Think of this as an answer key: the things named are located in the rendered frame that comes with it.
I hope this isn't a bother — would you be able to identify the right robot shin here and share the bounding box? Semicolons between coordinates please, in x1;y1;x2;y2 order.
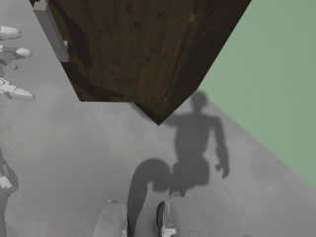
161;192;181;237

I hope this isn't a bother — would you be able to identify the cupboard door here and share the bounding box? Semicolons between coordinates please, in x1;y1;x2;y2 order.
29;0;196;104

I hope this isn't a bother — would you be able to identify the left robot hand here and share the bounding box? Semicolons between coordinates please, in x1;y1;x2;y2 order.
0;26;36;101

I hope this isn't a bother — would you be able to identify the handle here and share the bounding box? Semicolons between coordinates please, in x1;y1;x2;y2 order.
33;0;69;62

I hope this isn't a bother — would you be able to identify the robot left upper arm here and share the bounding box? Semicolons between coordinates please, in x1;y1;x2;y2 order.
0;155;19;237

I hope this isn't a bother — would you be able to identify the robot right thigh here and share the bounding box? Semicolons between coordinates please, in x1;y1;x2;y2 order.
164;197;211;237

